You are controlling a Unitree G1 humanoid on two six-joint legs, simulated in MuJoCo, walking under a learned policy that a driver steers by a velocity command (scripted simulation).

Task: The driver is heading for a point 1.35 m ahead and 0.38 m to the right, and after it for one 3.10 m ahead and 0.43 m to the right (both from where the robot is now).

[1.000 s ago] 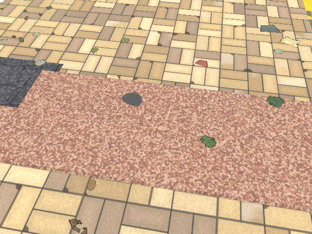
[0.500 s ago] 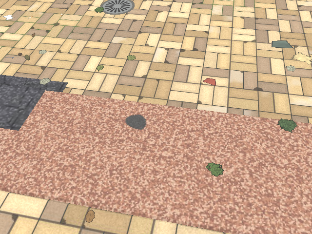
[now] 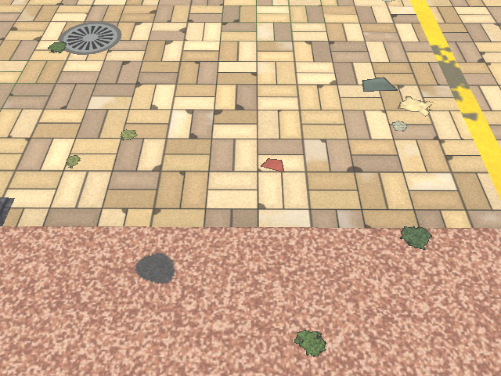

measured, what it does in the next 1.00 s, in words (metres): walks ahead, turning right: right foot, then left foot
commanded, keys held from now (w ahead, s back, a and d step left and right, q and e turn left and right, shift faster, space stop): w+e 0.50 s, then w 0.50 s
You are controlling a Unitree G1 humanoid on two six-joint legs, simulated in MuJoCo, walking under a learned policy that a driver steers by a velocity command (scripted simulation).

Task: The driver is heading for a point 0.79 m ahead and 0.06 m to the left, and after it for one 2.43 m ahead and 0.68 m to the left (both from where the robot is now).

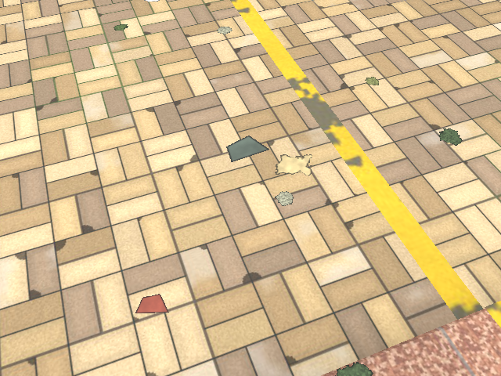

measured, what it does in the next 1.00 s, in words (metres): goes down: right foot, then left foot 0.16 m lower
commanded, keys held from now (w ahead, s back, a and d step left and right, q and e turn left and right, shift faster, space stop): w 1.00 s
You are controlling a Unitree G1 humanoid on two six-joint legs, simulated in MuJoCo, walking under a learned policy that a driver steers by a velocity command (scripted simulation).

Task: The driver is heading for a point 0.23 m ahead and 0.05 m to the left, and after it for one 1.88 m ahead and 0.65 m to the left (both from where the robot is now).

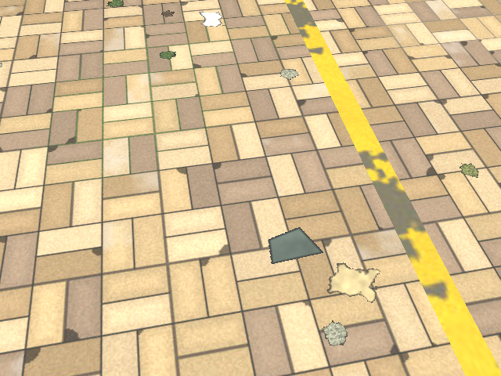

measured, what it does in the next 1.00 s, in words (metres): goes down, turning left: right foot, then left foot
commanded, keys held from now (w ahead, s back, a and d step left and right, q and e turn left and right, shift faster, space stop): no key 0.36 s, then q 0.64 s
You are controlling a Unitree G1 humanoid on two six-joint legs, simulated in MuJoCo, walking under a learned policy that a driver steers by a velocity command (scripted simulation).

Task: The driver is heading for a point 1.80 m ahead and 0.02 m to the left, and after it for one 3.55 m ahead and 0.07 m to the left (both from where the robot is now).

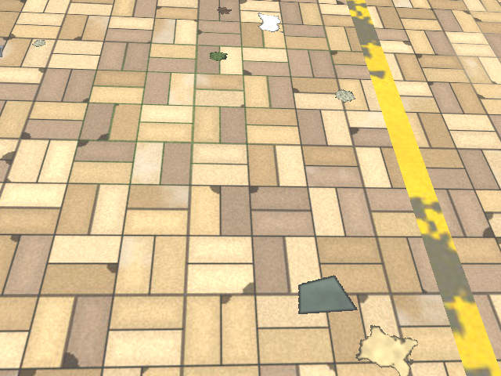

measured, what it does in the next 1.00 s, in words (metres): steps on the spot: right foot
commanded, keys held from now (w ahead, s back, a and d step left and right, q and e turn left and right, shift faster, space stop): q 0.08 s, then no key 0.92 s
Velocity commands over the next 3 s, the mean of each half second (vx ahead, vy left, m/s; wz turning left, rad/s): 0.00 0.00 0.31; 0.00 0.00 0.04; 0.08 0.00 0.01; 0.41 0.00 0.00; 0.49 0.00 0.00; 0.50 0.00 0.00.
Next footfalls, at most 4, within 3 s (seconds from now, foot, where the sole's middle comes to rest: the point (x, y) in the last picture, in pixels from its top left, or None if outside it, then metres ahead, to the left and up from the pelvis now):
0.30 right None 0.09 -0.15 -0.78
1.98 left None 0.43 0.14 -0.78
2.52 right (258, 277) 0.76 -0.07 -0.78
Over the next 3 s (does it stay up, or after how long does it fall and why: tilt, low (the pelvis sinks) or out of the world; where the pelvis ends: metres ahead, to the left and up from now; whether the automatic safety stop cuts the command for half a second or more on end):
stays up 0.83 0.04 -0.01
